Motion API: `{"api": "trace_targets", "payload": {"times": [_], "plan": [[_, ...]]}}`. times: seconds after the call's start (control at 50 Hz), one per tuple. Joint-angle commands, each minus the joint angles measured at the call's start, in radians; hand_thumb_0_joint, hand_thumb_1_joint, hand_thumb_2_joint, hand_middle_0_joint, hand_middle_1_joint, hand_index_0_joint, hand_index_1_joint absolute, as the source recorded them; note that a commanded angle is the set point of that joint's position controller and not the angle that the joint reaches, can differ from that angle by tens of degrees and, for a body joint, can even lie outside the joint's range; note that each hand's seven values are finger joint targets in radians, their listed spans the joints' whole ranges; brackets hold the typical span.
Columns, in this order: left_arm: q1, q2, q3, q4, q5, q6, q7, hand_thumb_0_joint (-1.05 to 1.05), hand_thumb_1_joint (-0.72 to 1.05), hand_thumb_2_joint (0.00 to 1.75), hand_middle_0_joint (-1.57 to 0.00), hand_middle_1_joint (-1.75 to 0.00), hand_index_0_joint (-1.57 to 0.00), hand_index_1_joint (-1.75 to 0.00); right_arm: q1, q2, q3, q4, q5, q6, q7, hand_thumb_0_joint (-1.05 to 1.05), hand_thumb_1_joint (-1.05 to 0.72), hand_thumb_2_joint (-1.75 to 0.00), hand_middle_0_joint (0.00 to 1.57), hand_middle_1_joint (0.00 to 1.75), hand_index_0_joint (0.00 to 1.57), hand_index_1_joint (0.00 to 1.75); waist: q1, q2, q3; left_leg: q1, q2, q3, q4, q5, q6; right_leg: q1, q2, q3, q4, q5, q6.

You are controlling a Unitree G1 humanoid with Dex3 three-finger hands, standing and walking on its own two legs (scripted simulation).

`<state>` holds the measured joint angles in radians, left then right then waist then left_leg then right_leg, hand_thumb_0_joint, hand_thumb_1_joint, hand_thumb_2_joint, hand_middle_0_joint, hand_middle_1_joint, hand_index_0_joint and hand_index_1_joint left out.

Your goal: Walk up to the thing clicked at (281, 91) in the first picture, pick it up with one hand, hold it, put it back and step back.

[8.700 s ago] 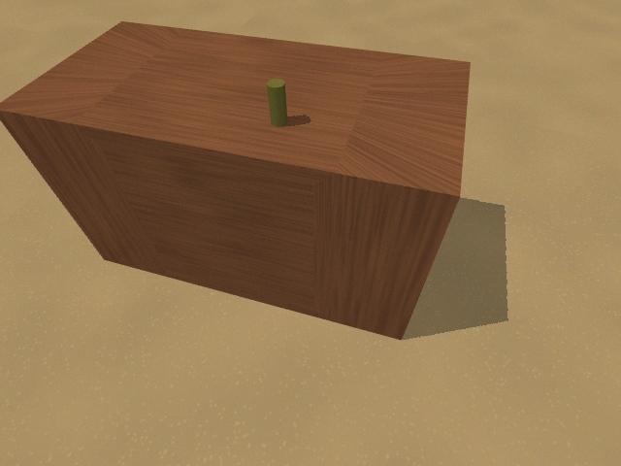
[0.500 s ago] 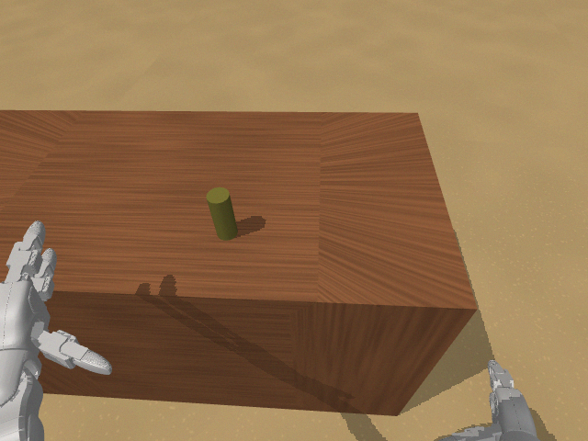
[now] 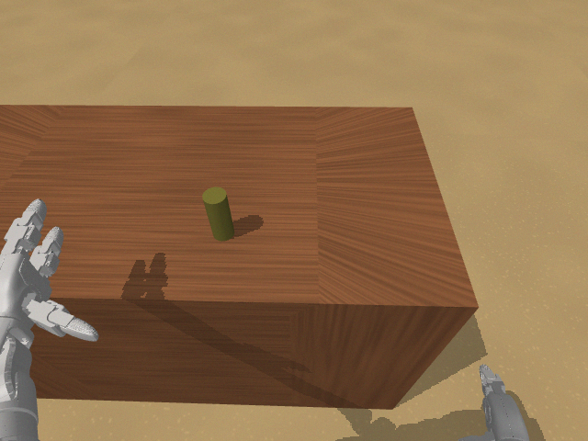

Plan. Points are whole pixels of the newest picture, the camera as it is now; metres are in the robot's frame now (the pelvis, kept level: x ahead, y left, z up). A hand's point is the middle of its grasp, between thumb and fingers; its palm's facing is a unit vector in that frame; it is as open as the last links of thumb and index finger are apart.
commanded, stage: go down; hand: left
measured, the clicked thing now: (219, 215) +0.50 +0.15 -0.02
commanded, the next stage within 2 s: none
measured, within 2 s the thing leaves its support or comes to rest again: neither
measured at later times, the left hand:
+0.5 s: hand (65, 239) +0.35 +0.32 +0.10, palm faces +0.04 -1.00 +0.02, open 17.5 cm
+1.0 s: hand (68, 226) +0.38 +0.33 +0.10, palm faces +0.04 -1.00 +0.02, open 17.5 cm
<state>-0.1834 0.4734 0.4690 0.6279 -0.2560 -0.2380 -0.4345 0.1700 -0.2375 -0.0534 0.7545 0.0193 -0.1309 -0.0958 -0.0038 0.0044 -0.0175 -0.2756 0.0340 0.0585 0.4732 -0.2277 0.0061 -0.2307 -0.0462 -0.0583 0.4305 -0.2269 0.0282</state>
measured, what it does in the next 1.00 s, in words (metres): stands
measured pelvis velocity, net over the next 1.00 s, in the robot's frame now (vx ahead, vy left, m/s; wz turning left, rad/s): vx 0.01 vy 0.00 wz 0.00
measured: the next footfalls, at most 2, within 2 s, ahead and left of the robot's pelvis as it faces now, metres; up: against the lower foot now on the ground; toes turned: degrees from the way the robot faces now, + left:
none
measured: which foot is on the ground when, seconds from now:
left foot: down 0.00-1.00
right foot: down 0.00-1.00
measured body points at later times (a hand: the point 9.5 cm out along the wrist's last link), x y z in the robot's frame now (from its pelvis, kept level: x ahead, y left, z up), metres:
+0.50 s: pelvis +0.00 +0.00 +0.00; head +0.04 +0.02 +0.44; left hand +0.35 +0.37 +0.10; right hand +0.16 -0.27 -0.08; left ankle +0.01 +0.11 -0.74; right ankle +0.00 -0.14 -0.74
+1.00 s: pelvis +0.01 +0.00 -0.01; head +0.05 +0.03 +0.44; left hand +0.37 +0.38 +0.10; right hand +0.17 -0.26 -0.08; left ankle +0.01 +0.11 -0.74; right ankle +0.00 -0.14 -0.74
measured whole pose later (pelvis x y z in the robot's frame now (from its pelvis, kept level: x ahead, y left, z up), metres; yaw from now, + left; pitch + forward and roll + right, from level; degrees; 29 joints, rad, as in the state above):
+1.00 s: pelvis +0.01 +0.00 -0.01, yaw +0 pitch +9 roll -2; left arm -0.50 0.69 0.55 0.99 -0.26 -0.22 -0.63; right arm 0.18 -0.24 0.02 0.68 0.00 -0.21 -0.12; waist -0.08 -0.02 -0.09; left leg -0.48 0.05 0.05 0.61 -0.30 0.01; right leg -0.41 -0.04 -0.06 0.53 -0.28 0.03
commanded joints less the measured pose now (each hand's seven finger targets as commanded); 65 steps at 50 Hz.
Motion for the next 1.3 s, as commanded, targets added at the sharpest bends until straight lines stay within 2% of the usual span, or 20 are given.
{"api": "trace_targets", "payload": {"times": [0.0, 0.04, 0.1, 0.12, 0.2, 0.26, 0.28, 0.3, 0.34, 0.54, 0.72, 0.78, 0.8, 0.84, 0.9, 0.92, 1.0, 1.04, 1.14, 1.28], "plan": [[-0.378, 0.379, 0.103, -0.156, -0.045, -0.074, -0.043, 0.0, -0.5, 0.07, -0.04, -0.05, -0.05, -0.04, -0.097, -0.146, -0.029, -0.117, 0.0, -0.065, -0.027, 0.0, 0.54, -0.05, 0.05, 0.05, 0.05, 0.05, -0.024, 0.076, -0.247, 0.134, -0.022, -0.045, -0.047, 0.196, 0.006, 0.014, 0.036, 0.004, -0.037, 0.188, -0.039], [-0.387, 0.338, 0.053, -0.062, -0.05, -0.058, -0.083, 0.0, -0.48, 0.06, -0.05, -0.04, -0.06, -0.03, -0.071, -0.134, -0.017, -0.074, 0.002, -0.063, -0.028, 0.0, 0.54, -0.05, 0.05, 0.05, 0.05, 0.05, -0.041, 0.083, -0.219, 0.133, -0.024, -0.045, -0.049, 0.189, 0.006, -0.025, 0.036, 0.005, -0.04, 0.183, -0.04], [-0.419, 0.438, 0.113, -0.01, -0.059, -0.057, -0.123, 0.0, -0.5, 0.05, -0.05, -0.03, -0.06, -0.02, -0.087, -0.172, -0.022, -0.09, -0.002, -0.078, -0.036, 0.0, 0.54, -0.05, 0.05, 0.05, 0.05, 0.05, -0.047, 0.091, -0.256, 0.135, -0.028, -0.045, -0.037, 0.2, 0.009, -0.024, 0.034, 0.005, -0.033, 0.201, -0.037], [-0.45, 0.424, 0.093, -0.002, -0.064, -0.053, -0.137, 0.0, -0.51, 0.05, -0.05, -0.03, -0.06, -0.03, -0.069, -0.151, -0.006, -0.062, -0.002, -0.079, -0.035, 0.0, 0.54, -0.05, 0.05, 0.05, 0.05, 0.05, -0.042, 0.084, -0.236, 0.118, -0.029, -0.047, -0.037, 0.187, 0.01, -0.034, 0.035, 0.003, -0.035, 0.186, -0.039], [-0.512, 0.492, 0.14, 0.01, -0.076, -0.062, -0.176, 0.0, -0.55, 0.05, -0.05, -0.04, -0.06, -0.03, -0.133, -0.173, 0.011, -0.173, -0.004, -0.103, -0.041, 0.0, 0.54, -0.05, 0.05, 0.05, 0.05, 0.05, -0.036, 0.074, -0.292, 0.129, -0.022, -0.058, -0.028, 0.208, 0.007, -0.03, 0.04, -0.002, -0.024, 0.191, -0.04], [-0.518, 0.472, 0.115, 0.078, -0.078, -0.056, -0.2, 0.0, -0.53, 0.05, -0.05, -0.04, -0.05, -0.03, -0.133, -0.159, 0.025, -0.154, -0.005, -0.109, -0.044, 0.0, 0.54, -0.05, 0.05, 0.05, 0.05, 0.05, -0.036, 0.079, -0.284, 0.108, -0.027, -0.055, -0.019, 0.196, 0.008, -0.054, 0.038, 0.003, -0.018, 0.182, -0.04], [-0.524, 0.523, 0.145, 0.086, -0.073, -0.058, -0.197, 0.0, -0.53, 0.05, -0.05, -0.03, -0.06, -0.03, -0.138, -0.203, -0.007, -0.183, -0.009, -0.117, -0.052, 0.0, 0.54, -0.05, 0.05, 0.05, 0.05, 0.05, -0.044, 0.088, -0.31, 0.118, -0.025, -0.057, -0.013, 0.206, 0.005, -0.05, 0.039, 0.002, -0.013, 0.188, -0.041], [-0.531, 0.535, 0.145, 0.097, -0.063, -0.054, -0.197, 0.0, -0.52, 0.05, -0.05, -0.03, -0.06, -0.03, -0.102, -0.188, 0.008, -0.159, -0.012, -0.112, -0.05, 0.0, 0.54, -0.05, 0.05, 0.05, 0.05, 0.05, -0.039, 0.11, -0.315, 0.121, -0.019, -0.062, -0.012, 0.219, 0.0, -0.06, 0.042, -0.002, -0.008, 0.187, -0.044], [-0.537, 0.516, 0.139, 0.133, -0.066, -0.052, -0.2, 0.0, -0.54, 0.04, -0.05, -0.03, -0.06, -0.03, -0.096, -0.145, 0.041, -0.178, -0.01, -0.111, -0.047, 0.0, 0.55, -0.05, 0.05, 0.05, 0.05, 0.05, -0.037, 0.086, -0.304, 0.094, -0.027, -0.057, -0.002, 0.206, 0.006, -0.058, 0.039, 0.003, -0.011, 0.186, -0.041], [-0.606, 0.569, 0.143, 0.133, -0.043, -0.051, -0.19, 0.0, -0.54, 0.07, -0.05, -0.04, -0.05, -0.04, -0.063, -0.159, 0.033, -0.205, -0.013, -0.13, -0.052, 0.0, 0.54, -0.05, 0.05, 0.05, 0.05, 0.05, -0.051, 0.134, -0.329, 0.081, -0.027, -0.055, 0.031, 0.185, 0.004, -0.115, 0.042, 0.004, 0.014, 0.167, -0.041], [-0.612, 0.573, 0.15, 0.114, -0.047, -0.04, -0.192, 0.0, -0.55, 0.06, -0.05, -0.04, -0.05, -0.04, -0.054, -0.184, 0.011, -0.236, -0.013, -0.138, -0.044, 0.0, 0.54, -0.05, 0.05, 0.05, 0.05, 0.05, -0.057, 0.139, -0.398, 0.127, -0.006, -0.072, 0.076, 0.338, -0.004, -0.137, 0.051, -0.008, 0.049, 0.232, -0.042], [-0.599, 0.543, 0.124, 0.153, -0.041, -0.034, -0.19, 0.0, -0.55, 0.06, -0.05, -0.04, -0.05, -0.04, -0.04, -0.153, 0.027, -0.178, -0.013, -0.131, -0.044, 0.0, 0.54, -0.05, 0.05, 0.05, 0.05, 0.05, -0.058, 0.118, -0.365, 0.088, -0.016, -0.065, 0.079, 0.301, 0.006, -0.141, 0.048, -0.002, 0.049, 0.229, -0.04], [-0.618, 0.556, 0.132, 0.136, -0.046, -0.036, -0.19, 0.0, -0.55, 0.06, -0.05, -0.04, -0.06, -0.04, -0.071, -0.188, -0.001, -0.225, -0.011, -0.137, -0.047, 0.0, 0.54, -0.05, 0.05, 0.05, 0.05, 0.05, -0.067, 0.111, -0.376, 0.092, -0.019, -0.06, 0.084, 0.284, 0.008, -0.134, 0.045, 0.001, 0.049, 0.229, -0.036], [-0.644, 0.573, 0.14, 0.127, -0.039, -0.04, -0.189, 0.0, -0.55, 0.06, -0.05, -0.05, -0.06, -0.04, -0.057, -0.151, 0.035, -0.21, -0.012, -0.132, -0.043, 0.0, 0.54, -0.05, 0.05, 0.05, 0.05, 0.05, -0.059, 0.124, -0.384, 0.086, -0.02, -0.06, 0.087, 0.277, 0.008, -0.133, 0.044, 0.0, 0.055, 0.226, -0.037], [-0.632, 0.578, 0.142, 0.155, -0.037, -0.038, -0.189, 0.0, -0.55, 0.06, -0.06, -0.05, -0.06, -0.05, -0.047, -0.197, -0.011, -0.205, -0.013, -0.129, -0.044, 0.0, 0.54, -0.05, 0.05, 0.05, 0.05, 0.05, -0.066, 0.129, -0.386, 0.099, -0.013, -0.069, 0.094, 0.31, 0.001, -0.166, 0.048, -0.005, 0.065, 0.226, -0.04], [-0.643, 0.552, 0.117, 0.172, -0.038, -0.035, -0.19, 0.0, -0.55, 0.07, -0.05, -0.05, -0.06, -0.05, -0.041, -0.177, 0.008, -0.187, -0.012, -0.128, -0.041, 0.0, 0.54, -0.05, 0.05, 0.05, 0.05, 0.05, -0.069, 0.127, -0.371, 0.091, -0.014, -0.069, 0.095, 0.298, 0.003, -0.175, 0.047, -0.005, 0.062, 0.216, -0.041], [-0.679, 0.604, 0.148, 0.145, -0.035, -0.044, -0.191, 0.0, -0.54, 0.06, -0.06, -0.05, -0.06, -0.05, -0.049, -0.205, -0.012, -0.249, -0.013, -0.134, -0.04, 0.0, 0.54, -0.05, 0.05, 0.05, 0.05, 0.05, -0.071, 0.133, -0.403, 0.096, -0.008, -0.073, 0.103, 0.298, -0.001, -0.168, 0.049, -0.007, 0.074, 0.21, -0.042], [-0.67, 0.587, 0.138, 0.169, -0.027, -0.044, -0.198, 0.0, -0.52, 0.06, -0.05, -0.05, -0.06, -0.05, -0.032, -0.141, 0.038, -0.225, -0.014, -0.132, -0.033, 0.0, 0.55, -0.05, 0.05, 0.05, 0.05, 0.05, -0.067, 0.146, -0.395, 0.093, -0.01, -0.07, 0.115, 0.321, 0.001, -0.18, 0.048, -0.006, 0.079, 0.225, -0.04], [-0.681, 0.602, 0.138, 0.202, -0.026, -0.036, -0.206, 0.0, -0.52, 0.07, -0.05, -0.05, -0.05, -0.05, -0.009, -0.165, 0.025, -0.232, -0.018, -0.133, -0.031, 0.0, 0.54, -0.05, 0.05, 0.05, 0.05, 0.05, -0.076, 0.173, -0.409, 0.094, -0.008, -0.072, 0.131, 0.352, -0.002, -0.202, 0.048, -0.006, 0.095, 0.232, -0.041], [-0.745, 0.629, 0.148, 0.217, -0.017, -0.043, -0.199, 0.0, -0.53, 0.07, -0.05, -0.06, -0.06, -0.05, -0.02, -0.172, 0.025, -0.295, -0.021, -0.136, -0.027, 0.0, 0.54, -0.05, 0.05, 0.05, 0.05, 0.05, -0.084, 0.147, -0.418, 0.056, -0.007, -0.074, 0.146, 0.285, 0.002, -0.215, 0.049, -0.004, 0.11, 0.196, -0.042]]}}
